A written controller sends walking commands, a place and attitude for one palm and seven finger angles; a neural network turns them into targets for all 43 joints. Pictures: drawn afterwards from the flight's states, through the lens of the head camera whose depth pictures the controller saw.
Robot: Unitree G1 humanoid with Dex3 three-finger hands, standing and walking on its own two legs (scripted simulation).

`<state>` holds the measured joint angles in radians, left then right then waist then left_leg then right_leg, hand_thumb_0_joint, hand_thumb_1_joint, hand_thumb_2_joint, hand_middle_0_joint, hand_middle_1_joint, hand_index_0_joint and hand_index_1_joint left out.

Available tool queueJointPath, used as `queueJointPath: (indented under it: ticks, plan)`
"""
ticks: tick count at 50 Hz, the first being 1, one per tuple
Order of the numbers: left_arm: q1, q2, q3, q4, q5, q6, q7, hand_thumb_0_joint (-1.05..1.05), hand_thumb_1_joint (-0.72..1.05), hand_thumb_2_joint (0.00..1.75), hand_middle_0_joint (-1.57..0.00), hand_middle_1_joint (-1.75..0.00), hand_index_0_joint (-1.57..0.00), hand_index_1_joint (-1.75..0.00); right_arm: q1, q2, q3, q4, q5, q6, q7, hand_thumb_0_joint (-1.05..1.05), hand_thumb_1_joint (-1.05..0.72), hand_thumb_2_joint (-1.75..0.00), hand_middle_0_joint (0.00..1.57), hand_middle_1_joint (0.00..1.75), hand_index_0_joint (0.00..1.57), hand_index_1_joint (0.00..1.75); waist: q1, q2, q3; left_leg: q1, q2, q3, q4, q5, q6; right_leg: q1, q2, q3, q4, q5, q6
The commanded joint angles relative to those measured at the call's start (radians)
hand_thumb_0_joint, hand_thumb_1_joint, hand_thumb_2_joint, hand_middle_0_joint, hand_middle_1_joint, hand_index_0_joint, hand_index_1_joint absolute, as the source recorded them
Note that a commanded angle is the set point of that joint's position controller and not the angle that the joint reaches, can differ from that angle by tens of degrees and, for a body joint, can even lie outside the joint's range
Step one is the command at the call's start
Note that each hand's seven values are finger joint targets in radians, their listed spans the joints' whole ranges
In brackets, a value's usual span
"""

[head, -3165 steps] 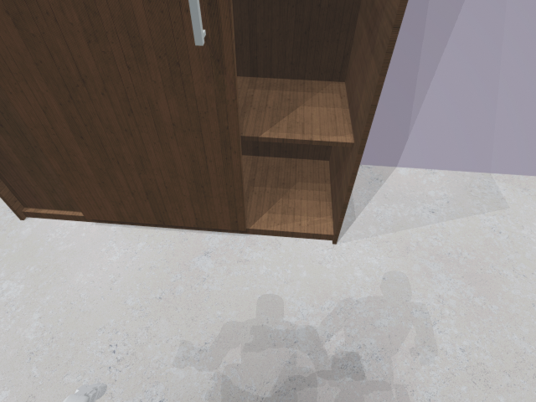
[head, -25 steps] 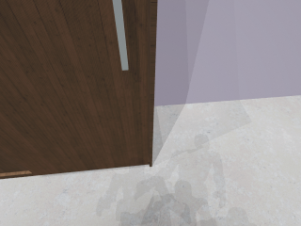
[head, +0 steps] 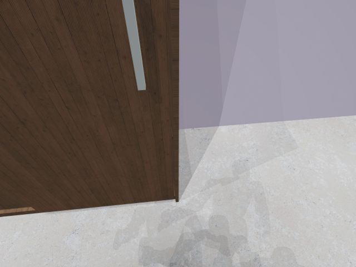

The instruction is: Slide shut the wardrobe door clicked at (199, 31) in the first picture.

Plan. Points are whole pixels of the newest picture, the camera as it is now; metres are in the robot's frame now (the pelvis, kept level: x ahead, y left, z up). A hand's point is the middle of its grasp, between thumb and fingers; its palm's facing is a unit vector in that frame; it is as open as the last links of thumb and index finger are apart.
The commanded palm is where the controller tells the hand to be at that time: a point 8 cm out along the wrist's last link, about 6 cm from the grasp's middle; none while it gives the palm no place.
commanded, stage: look to check the result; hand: left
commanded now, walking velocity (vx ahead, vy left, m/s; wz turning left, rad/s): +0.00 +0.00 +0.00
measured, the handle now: (134, 36) +0.54 +0.13 +0.25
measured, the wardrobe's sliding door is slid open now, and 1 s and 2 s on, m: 0.00 0.00 0.00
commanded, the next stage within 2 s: none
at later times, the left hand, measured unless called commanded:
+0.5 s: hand out of the picture +0.08 +0.22 -0.16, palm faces -0.01 -0.95 -0.31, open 7.4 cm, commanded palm none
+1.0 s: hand out of the picture +0.07 +0.23 -0.16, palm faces -0.02 -0.95 -0.31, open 7.4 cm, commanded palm none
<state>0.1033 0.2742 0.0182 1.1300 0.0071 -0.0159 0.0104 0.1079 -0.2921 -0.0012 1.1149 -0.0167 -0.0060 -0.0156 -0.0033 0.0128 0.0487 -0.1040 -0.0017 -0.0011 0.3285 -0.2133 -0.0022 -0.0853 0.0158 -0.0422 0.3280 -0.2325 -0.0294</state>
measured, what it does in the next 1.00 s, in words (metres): stands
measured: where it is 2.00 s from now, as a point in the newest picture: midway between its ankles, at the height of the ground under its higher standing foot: outside the picture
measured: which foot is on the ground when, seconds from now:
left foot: down 0.00-1.00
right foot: down 0.00-1.00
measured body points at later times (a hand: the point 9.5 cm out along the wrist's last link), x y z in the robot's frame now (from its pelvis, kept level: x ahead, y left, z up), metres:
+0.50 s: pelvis +0.00 -0.01 +0.00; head +0.02 -0.02 +0.45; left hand +0.08 +0.27 -0.14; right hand +0.06 -0.29 -0.15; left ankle -0.02 +0.12 -0.75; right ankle -0.04 -0.10 -0.75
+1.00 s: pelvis -0.01 -0.01 +0.00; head +0.01 -0.01 +0.45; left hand +0.07 +0.27 -0.14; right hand +0.06 -0.30 -0.14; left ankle -0.02 +0.12 -0.75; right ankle -0.04 -0.10 -0.75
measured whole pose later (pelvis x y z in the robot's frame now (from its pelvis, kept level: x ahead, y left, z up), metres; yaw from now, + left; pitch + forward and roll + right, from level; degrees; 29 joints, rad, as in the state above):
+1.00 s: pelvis -0.01 -0.01 +0.00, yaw -1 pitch -1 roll +0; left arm 0.10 0.30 0.02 1.13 0.01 -0.02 0.00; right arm 0.12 -0.31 0.00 1.12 -0.02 0.00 -0.01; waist -0.01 0.01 0.06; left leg -0.09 0.02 0.01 0.30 -0.19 -0.02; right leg -0.07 0.04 -0.04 0.29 -0.20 -0.04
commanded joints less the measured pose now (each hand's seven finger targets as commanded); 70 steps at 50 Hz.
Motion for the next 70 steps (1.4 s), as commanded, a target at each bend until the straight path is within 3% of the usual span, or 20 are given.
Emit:
queueJointPath:
  ticks: [1,10,17,35,37,40,41,45,70]
  plan:
    - [-0.015,0.191,0.037,-0.053,0.001,-0.015,0.012,0.0,0.9,0.9,-0.2,-0.3,-0.2,-0.3,-0.004,-0.173,-0.032,-0.046,0.0,-0.016,-0.016,0.0,-0.9,-0.9,0.2,0.3,0.2,0.3,-0.001,-0.001,-0.086,0.037,0.123,-0.084,-0.018,0.307,0.022,0.027,-0.15,0.104,-0.029,0.336,-0.017]
    - [-0.017,0.199,0.039,-0.061,-0.001,-0.017,0.012,0.0,0.9,0.9,-0.2,-0.3,-0.2,-0.3,-0.003,-0.175,-0.032,-0.049,0.003,-0.015,-0.017,0.0,-0.9,-0.9,0.2,0.3,0.2,0.3,-0.001,-0.03,-0.093,0.045,0.126,-0.075,-0.019,0.293,0.021,0.041,-0.148,0.101,-0.038,0.359,-0.018]
    - [-0.02,0.204,0.038,-0.058,-0.002,-0.017,0.011,0.0,0.9,0.9,-0.2,-0.3,-0.2,-0.3,-0.003,-0.184,-0.033,-0.045,0.001,-0.014,-0.017,0.0,-0.9,-0.9,0.2,0.3,0.2,0.3,-0.001,-0.011,-0.091,0.048,0.125,-0.076,-0.02,0.293,0.018,0.043,-0.151,0.111,-0.042,0.368,-0.019]
    - [-0.023,0.21,0.037,-0.053,-0.001,-0.017,0.009,0.0,0.9,0.9,-0.2,-0.3,-0.2,-0.3,-0.002,-0.19,-0.034,-0.044,0.003,-0.013,-0.017,0.0,-0.9,-0.9,0.2,0.3,0.2,0.3,-0.002,-0.022,-0.079,0.05,0.13,-0.076,-0.039,0.238,0.018,0.028,-0.143,0.118,-0.064,0.296,-0.019]
    - [-0.027,0.213,0.035,-0.051,-0.002,-0.016,0.008,0.0,0.9,0.9,-0.2,-0.3,-0.2,-0.3,-0.006,-0.193,-0.034,-0.042,0.001,-0.014,-0.017,0.0,-0.9,-0.9,0.2,0.3,0.2,0.3,-0.002,-0.001,-0.072,0.046,0.129,-0.077,-0.039,0.243,0.017,0.024,-0.148,0.121,-0.063,0.3,-0.019]
    - [-0.027,0.214,0.036,-0.053,-0.001,-0.016,0.008,0.0,0.9,0.9,-0.2,-0.3,-0.2,-0.3,-0.007,-0.192,-0.033,-0.042,0.004,-0.013,-0.016,0.0,-0.9,-0.9,0.2,0.3,0.2,0.3,-0.002,-0.022,-0.065,0.044,0.13,-0.078,-0.046,0.221,0.018,0.019,-0.143,0.12,-0.071,0.275,-0.018]
    - [-0.031,0.213,0.034,-0.05,-0.001,-0.016,0.007,0.0,0.9,0.9,-0.2,-0.3,-0.2,-0.3,-0.01,-0.196,-0.035,-0.041,0.001,-0.013,-0.015,0.0,-0.9,-0.9,0.2,0.3,0.2,0.3,-0.003,-0.001,-0.06,0.039,0.128,-0.079,-0.045,0.216,0.017,0.014,-0.146,0.126,-0.072,0.269,-0.019]
    - [-0.031,0.215,0.035,-0.053,-0.001,-0.017,0.006,0.0,0.9,0.9,-0.2,-0.3,-0.2,-0.3,-0.012,-0.196,-0.035,-0.044,0.003,-0.012,-0.015,0.0,-0.9,-0.9,0.2,0.3,0.2,0.3,-0.002,-0.022,-0.062,0.044,0.129,-0.079,-0.049,0.199,0.019,0.007,-0.142,0.124,-0.079,0.246,-0.018]
    - [-0.052,0.24,0.035,-0.06,0.001,-0.017,0.004,0.0,0.9,0.9,-0.2,-0.3,-0.2,-0.3,-0.031,-0.224,-0.034,-0.048,0.004,-0.017,-0.013,0.0,-0.9,-0.9,0.2,0.3,0.2,0.3,-0.001,-0.01,-0.079,0.054,0.135,-0.085,-0.058,0.232,0.018,0.023,-0.145,0.124,-0.077,0.263,-0.016]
